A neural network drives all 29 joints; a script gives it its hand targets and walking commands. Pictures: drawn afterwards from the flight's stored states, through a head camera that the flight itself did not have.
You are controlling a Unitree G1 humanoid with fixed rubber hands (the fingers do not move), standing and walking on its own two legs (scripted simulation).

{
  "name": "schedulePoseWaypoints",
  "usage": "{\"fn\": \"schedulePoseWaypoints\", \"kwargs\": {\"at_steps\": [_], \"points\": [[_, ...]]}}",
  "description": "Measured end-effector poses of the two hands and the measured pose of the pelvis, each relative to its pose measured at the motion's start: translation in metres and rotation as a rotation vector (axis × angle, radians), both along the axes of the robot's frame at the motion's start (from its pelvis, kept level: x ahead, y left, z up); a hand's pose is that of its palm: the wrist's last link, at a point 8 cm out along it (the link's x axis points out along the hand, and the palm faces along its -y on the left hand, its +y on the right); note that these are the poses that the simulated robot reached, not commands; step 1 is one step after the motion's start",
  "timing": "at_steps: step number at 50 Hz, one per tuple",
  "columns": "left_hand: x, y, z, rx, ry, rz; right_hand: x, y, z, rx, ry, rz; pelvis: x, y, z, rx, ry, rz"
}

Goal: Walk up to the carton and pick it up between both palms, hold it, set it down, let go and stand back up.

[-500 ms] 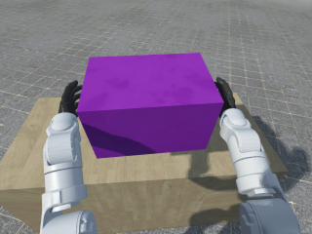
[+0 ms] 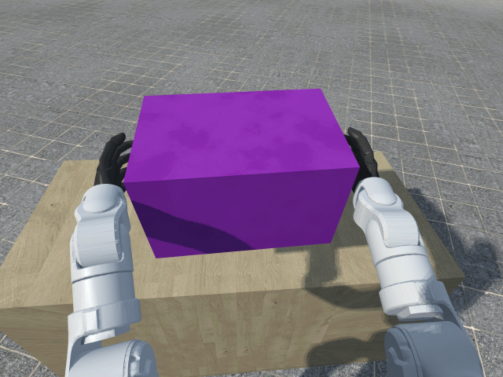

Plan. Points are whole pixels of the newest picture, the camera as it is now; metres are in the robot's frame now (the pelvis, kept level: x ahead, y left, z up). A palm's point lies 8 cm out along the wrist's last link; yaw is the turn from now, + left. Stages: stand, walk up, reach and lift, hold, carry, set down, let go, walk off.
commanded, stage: hold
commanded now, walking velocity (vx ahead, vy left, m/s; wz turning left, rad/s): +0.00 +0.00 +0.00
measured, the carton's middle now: (240, 171) +0.40 +0.00 +0.15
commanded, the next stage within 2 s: set down in 1.46 s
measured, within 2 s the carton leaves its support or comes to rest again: neither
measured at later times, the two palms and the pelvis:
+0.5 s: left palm (112, 186) +0.35 +0.19 +0.17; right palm (363, 176) +0.35 -0.19 +0.17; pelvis +0.00 +0.00 +0.00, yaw +0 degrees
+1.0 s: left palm (111, 187) +0.35 +0.19 +0.17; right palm (363, 177) +0.35 -0.19 +0.17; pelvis +0.00 +0.00 +0.00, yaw -1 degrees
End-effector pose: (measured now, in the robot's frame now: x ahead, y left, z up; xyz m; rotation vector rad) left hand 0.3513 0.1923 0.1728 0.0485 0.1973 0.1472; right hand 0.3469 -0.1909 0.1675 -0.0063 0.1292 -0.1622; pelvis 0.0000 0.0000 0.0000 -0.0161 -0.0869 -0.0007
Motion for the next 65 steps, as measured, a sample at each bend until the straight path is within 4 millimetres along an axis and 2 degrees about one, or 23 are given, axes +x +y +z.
{"fn": "schedulePoseWaypoints", "kwargs": {"at_steps": [21, 27, 33, 39, 46, 52, 65], "points": [[-0.0014, -0.0011, 0.0015, -0.003, -0.009, 0.0, -0.0006, -0.0011, 0.0069, -0.01, -0.01, 0.0, -0.001, -0.0012, -0.0001, 0.0, -0.008, -0.004], [0.0012, -0.0009, -0.0003, -0.005, 0.013, 0.001, 0.0004, -0.0006, 0.0017, -0.001, 0.011, -0.004, -0.0018, -0.0007, -0.0001, 0.001, -0.01, -0.006], [0.0018, -0.0002, 0.003, 0.0, -0.012, -0.004, 0.0005, -0.0001, 0.0077, -0.015, -0.014, -0.004, -0.0011, 0.0007, 0.0, -0.001, -0.007, -0.005], [0.0014, 0.0003, -0.0012, -0.003, 0.009, -0.001, 0.0008, 0.0004, 0.0036, -0.017, 0.006, -0.002, -0.0009, 0.0013, 0.0, 0.0, -0.014, -0.006], [-0.0012, -0.0004, 0.0036, 0.002, -0.013, 0.0, -0.0015, -0.0001, 0.0064, -0.009, -0.016, -0.004, 0.0001, 0.0022, -0.0001, -0.002, -0.014, -0.008], [-0.0016, -0.0008, -0.0021, -0.002, 0.01, 0.001, -0.0016, -0.0005, 0.0006, -0.009, 0.007, -0.003, -0.0013, 0.0017, -0.0001, 0.0, -0.014, -0.008], [-0.0012, -0.0019, 0.0002, -0.002, -0.004, 0.001, -0.001, -0.0017, 0.0033, -0.01, -0.01, -0.001, -0.003, -0.0011, -0.0002, 0.0, -0.003, -0.001]]}}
